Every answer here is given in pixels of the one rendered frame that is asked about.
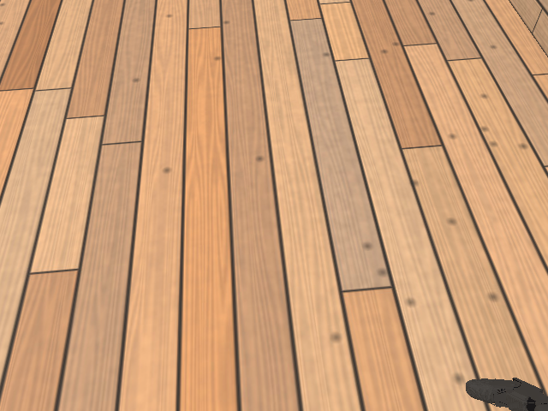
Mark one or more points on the right robot hand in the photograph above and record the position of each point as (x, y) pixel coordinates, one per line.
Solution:
(517, 395)

